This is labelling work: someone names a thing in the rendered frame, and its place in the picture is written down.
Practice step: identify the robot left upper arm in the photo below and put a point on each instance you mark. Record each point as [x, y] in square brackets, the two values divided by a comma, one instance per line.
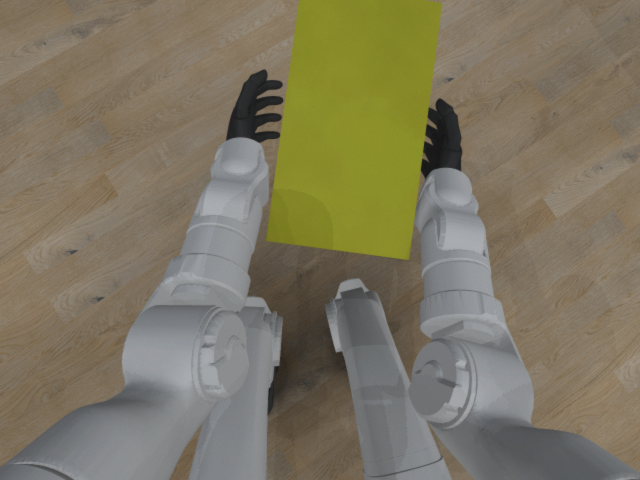
[179, 362]

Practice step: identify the robot right upper arm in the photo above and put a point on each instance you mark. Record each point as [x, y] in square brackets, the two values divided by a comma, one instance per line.
[479, 401]

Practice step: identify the right robot thigh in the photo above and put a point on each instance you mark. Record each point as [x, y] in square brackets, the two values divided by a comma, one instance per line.
[396, 443]

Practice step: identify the right robot hand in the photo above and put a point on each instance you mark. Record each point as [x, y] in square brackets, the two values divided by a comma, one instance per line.
[446, 151]

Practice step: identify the left robot foot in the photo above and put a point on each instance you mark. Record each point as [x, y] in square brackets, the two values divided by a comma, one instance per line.
[270, 393]

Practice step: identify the left robot forearm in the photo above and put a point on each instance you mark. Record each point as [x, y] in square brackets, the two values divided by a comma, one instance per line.
[214, 260]

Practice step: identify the right robot forearm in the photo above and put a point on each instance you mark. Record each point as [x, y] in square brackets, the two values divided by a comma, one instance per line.
[455, 266]

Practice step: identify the left robot hand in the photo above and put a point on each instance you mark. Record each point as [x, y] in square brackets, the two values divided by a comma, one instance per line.
[243, 122]

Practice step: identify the carton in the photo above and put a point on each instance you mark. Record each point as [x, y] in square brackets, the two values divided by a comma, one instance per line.
[354, 124]

